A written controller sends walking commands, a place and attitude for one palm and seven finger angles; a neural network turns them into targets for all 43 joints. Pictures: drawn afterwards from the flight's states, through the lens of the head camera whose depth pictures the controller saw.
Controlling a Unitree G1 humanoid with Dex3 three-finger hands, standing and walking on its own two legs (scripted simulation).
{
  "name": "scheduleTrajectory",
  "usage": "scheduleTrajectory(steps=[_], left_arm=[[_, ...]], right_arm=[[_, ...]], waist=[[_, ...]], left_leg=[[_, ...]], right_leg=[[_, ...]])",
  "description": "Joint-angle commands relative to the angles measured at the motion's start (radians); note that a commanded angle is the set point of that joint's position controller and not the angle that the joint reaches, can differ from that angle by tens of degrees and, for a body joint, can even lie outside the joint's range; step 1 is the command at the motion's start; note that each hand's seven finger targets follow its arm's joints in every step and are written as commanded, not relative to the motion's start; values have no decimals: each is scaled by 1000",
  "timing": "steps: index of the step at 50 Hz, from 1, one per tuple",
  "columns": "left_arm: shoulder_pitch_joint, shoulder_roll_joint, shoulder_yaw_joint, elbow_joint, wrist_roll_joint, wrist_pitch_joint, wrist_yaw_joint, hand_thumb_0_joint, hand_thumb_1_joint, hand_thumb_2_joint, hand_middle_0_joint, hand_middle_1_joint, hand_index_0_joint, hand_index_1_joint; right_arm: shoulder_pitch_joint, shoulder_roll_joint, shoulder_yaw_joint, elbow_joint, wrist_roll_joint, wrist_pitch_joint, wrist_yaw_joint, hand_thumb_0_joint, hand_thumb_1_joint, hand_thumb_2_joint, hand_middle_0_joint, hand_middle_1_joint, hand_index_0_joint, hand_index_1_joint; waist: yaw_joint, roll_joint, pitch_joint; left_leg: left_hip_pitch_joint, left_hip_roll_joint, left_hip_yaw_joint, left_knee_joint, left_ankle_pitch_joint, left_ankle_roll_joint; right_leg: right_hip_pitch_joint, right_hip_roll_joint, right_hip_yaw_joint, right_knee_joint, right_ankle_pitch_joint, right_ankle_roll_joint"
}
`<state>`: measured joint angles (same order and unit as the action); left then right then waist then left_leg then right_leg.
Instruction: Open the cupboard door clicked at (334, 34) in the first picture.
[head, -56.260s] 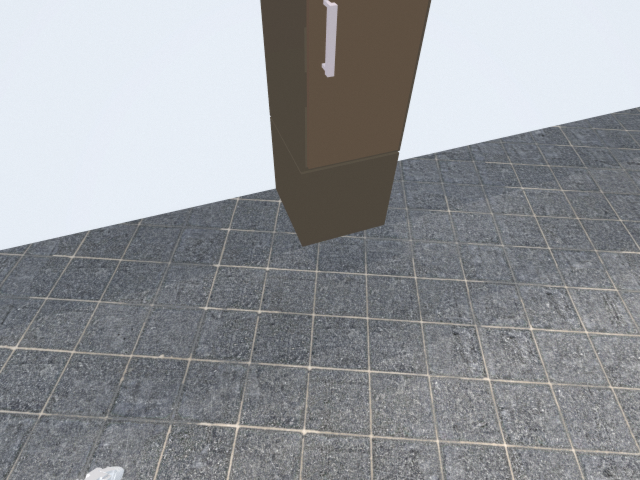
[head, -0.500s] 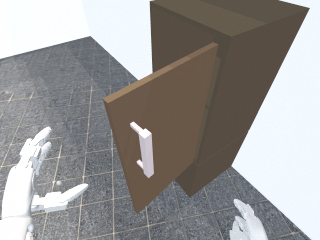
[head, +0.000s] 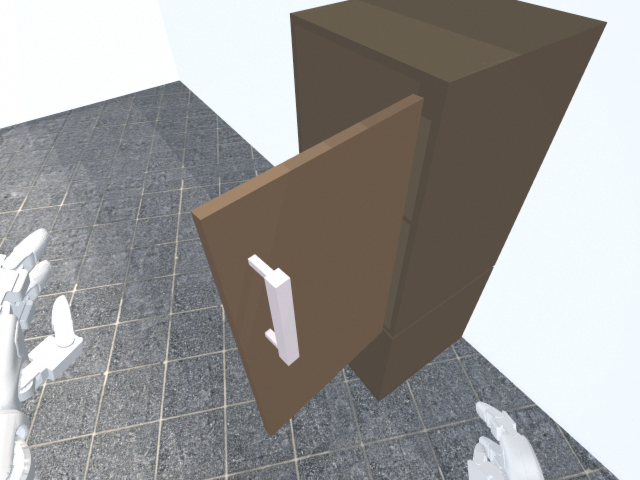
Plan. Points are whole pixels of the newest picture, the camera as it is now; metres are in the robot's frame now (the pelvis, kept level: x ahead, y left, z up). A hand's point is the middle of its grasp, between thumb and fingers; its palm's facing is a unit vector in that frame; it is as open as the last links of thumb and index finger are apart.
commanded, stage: draw the hand back to the body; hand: left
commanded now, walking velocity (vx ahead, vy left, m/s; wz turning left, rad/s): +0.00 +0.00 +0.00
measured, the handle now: (274, 313) +0.29 +0.10 +0.07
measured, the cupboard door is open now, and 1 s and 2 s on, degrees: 98 98 98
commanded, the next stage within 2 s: step back with the hand held close in 0.20 s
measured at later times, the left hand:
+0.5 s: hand (74, 346) +0.18 +0.26 +0.16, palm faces +0.41 -0.78 -0.47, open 7.4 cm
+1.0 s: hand out of the picture +0.10 +0.29 +0.15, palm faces +0.43 -0.75 -0.50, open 7.4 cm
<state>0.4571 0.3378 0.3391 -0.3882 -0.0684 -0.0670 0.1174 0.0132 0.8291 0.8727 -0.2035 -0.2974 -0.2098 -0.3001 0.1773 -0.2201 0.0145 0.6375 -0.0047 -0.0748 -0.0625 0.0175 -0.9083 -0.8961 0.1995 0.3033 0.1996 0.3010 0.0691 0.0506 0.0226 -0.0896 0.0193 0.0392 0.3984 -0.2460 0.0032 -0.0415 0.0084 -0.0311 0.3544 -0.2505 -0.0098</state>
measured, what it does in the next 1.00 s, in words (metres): shifts its weight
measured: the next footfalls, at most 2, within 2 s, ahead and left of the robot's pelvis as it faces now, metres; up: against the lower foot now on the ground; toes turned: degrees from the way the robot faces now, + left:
right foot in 1.44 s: -0.22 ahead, -0.09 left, +0.00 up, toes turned -4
left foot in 1.62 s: -0.12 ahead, +0.10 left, +0.00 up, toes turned -1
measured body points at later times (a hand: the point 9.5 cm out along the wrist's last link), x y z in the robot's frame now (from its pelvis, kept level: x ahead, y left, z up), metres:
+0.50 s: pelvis -0.02 +0.00 +0.00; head -0.01 -0.02 +0.45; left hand +0.16 +0.30 +0.18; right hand +0.17 -0.23 -0.09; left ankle -0.02 +0.11 -0.74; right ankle -0.03 -0.11 -0.74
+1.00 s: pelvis -0.10 +0.02 -0.02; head -0.08 +0.03 +0.43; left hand +0.07 +0.33 +0.18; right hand +0.07 -0.21 -0.10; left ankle -0.02 +0.11 -0.74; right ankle -0.03 -0.11 -0.74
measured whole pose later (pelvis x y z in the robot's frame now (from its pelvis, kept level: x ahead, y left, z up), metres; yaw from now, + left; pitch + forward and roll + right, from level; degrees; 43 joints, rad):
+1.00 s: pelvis -0.10 +0.02 -0.02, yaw +0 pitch -1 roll -1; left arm 0.53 0.40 0.45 -0.51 -0.01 -0.21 0.15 0.02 0.89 0.90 -0.21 -0.30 -0.22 -0.30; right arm 0.22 -0.20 0.00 0.54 0.01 -0.06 -0.07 0.02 -0.91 -0.90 0.20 0.30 0.20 0.30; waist 0.01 0.01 0.07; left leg -0.42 0.01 0.06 0.63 -0.22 0.05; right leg -0.38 -0.01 -0.01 0.60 -0.21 0.02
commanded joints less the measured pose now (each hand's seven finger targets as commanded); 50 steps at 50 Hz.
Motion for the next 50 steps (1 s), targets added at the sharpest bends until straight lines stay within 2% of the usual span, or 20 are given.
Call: scheduleTrajectory(steps=[1, 8, 11, 15, 16, 17, 18, 19, 20, 22, 24, 27, 30, 32, 35, 37, 42, 45, 47, 50], left_arm=[[-80, 190, 115, -221, 4, -70, 11, 0, 900, 900, -200, -300, -200, -300], [-93, 183, 108, -221, 1, -76, 10, 0, 900, 900, -200, -300, -200, -300], [-84, 184, 113, -199, 0, -80, 10, 0, 900, 900, -200, -300, -200, -300], [-95, 184, 109, -200, 0, -84, 8, 0, 900, 900, -200, -300, -200, -300], [-163, 207, 116, -281, 1, -95, 11, 0, 900, 900, -200, -300, -200, -300], [-313, 364, 269, -304, 17, -141, 25, 0, 900, 900, -200, -300, -200, -300], [-143, 265, 203, -200, 9, -142, 12, 0, 900, 900, -200, -300, -200, -300], [-27, 210, 162, -148, 11, -131, 1, 0, 900, 900, -200, -300, -200, -300], [2, 188, 133, -166, 13, -128, -5, 0, 900, 900, -200, -300, -200, -300], [28, 191, 134, -193, 14, -131, -5, 0, 900, 900, -200, -300, -200, -300], [50, 212, 151, -209, 14, -128, 1, 0, 900, 900, -200, -300, -200, -300], [50, 259, 189, -256, 16, -128, 13, 0, 900, 900, -200, -300, -200, -300], [86, 267, 208, -280, 15, -131, 23, 0, 900, 900, -200, -300, -200, -300], [95, 274, 212, -315, 19, -136, 30, 0, 900, 900, -200, -300, -200, -300], [122, 265, 217, -326, 18, -144, 39, 0, 900, 900, -200, -300, -200, -300], [120, 262, 217, -341, 23, -151, 42, 0, 900, 900, -200, -300, -200, -300], [100, 245, 231, -337, 44, -183, 52, 0, 900, 900, -200, -300, -200, -300], [62, 224, 225, -321, 57, -196, 52, 0, 900, 900, -200, -300, -200, -300], [25, 230, 229, -331, 63, -204, 51, 0, 900, 900, -200, -300, -200, -300], [6, 227, 213, -346, 58, -210, 54, 0, 900, 900, -200, -300, -200, -300]], right_arm=[[-130, -106, -36, -159, -3, -59, -16, 0, -900, -900, 200, 300, 200, 300], [-137, -101, -34, -152, -1, -65, -21, 0, -900, -900, 200, 300, 200, 300], [-136, -101, -36, -148, -3, -70, -23, 0, -900, -900, 200, 300, 200, 300], [-140, -101, -37, -146, -2, -71, -22, 0, -900, -900, 200, 300, 200, 300], [-149, -102, -36, -152, -1, -79, -22, 0, -900, -900, 200, 300, 200, 300], [-124, -100, -14, -197, 19, -59, -21, 0, -900, -900, 200, 300, 200, 300], [-124, -100, -30, -170, 8, -47, -26, 0, -900, -900, 200, 300, 200, 300], [-115, -110, -38, -179, 8, -32, -22, 0, -900, -900, 200, 300, 200, 300], [-116, -117, -44, -189, 8, -21, -19, 0, -900, -900, 200, 300, 200, 300], [-116, -120, -50, -198, 6, -6, -22, 0, -900, -900, 200, 300, 200, 300], [-110, -121, -58, -211, 11, 8, -26, 0, -900, -900, 200, 300, 200, 300], [-116, -121, -62, -228, 14, 23, -33, 0, -900, -900, 200, 300, 200, 300], [-105, -116, -68, -248, 19, 33, -34, 0, -900, -900, 200, 300, 200, 300], [-104, -122, -71, -253, 19, 36, -35, 0, -900, -900, 200, 300, 200, 300], [-94, -121, -72, -263, 20, 32, -32, 0, -900, -900, 200, 300, 200, 300], [-92, -131, -73, -267, 18, 25, -31, 0, -900, -900, 200, 300, 200, 300], [-76, -142, -74, -274, 20, -13, -30, 0, -900, -900, 200, 300, 200, 300], [-61, -143, -76, -267, 20, -36, -27, 0, -900, -900, 200, 300, 200, 300], [-59, -148, -80, -263, 17, -48, -28, 0, -900, -900, 200, 300, 200, 300], [-35, -133, -79, -245, 11, -61, -23, 0, -900, -900, 200, 300, 200, 300]], waist=[[6, 11, -95], [2, 36, -74], [3, -7, -67], [3, 15, -65], [3, 33, -90], [-36, 74, 31], [-38, -27, -14], [-41, -82, -36], [-44, -60, -69], [-47, -27, -122], [-50, -52, -164], [-50, -36, -189], [-50, -56, -202], [-49, 16, -213], [-50, 19, -191], [-49, 59, -167], [-52, 119, -107], [-60, 98, -72], [-62, 64, -69], [-73, -62, -55]], left_leg=[[47, 5, -10, -31, 298, 18], [48, 2, -7, -35, 258, 17], [50, 1, -5, -37, 245, 21], [49, 0, -5, -42, 226, 21], [60, -3, -7, -36, 224, 22], [-26, 9, -32, -13, 137, 28], [-30, 14, -41, 15, 129, 32], [-16, 16, -34, 30, 158, 33], [-12, 19, -23, 40, 181, 32], [-10, 30, -18, 38, 246, 29], [-2, 44, -11, 43, 299, 27], [-26, 51, -20, 44, 344, 24], [-55, 60, -21, 50, 362, 23], [-81, 64, -29, 46, 363, 25], [-144, 81, -50, 16, 283, 31], [-212, 92, -76, -14, 197, 40], [-504, 151, -148, -140, -247, 87], [-613, 170, -163, -137, -398, 103], [-628, 154, -160, -100, -435, 99], [-463, 60, -96, 74, -380, 53]], right_leg=[[-17, -10, 12, -42, 284, -5], [-29, -12, 18, -60, 252, -5], [-37, -10, 17, -67, 243, -1], [-39, -11, 21, -73, 221, -1], [-36, -13, 26, -75, 222, -1], [-146, -56, 113, -118, 251, -7], [-154, -79, 117, -115, 282, -6], [-159, -84, 114, -101, 328, -4], [-157, -92, 111, -83, 363, 0], [-134, -95, 93, -47, 424, 6], [-130, -93, 91, -14, 474, 13], [-121, -91, 87, 18, 489, 13], [-113, -86, 86, 52, 496, 14], [-102, -85, 87, 72, 481, 10], [-110, -64, 82, 96, 367, 15], [-102, -51, 76, 113, 281, 16], [12, -10, 49, 258, 122, 27], [26, -6, 54, 306, 65, 29], [4, -14, 75, 284, 19, 23], [-239, -90, 180, 87, -191, -22]])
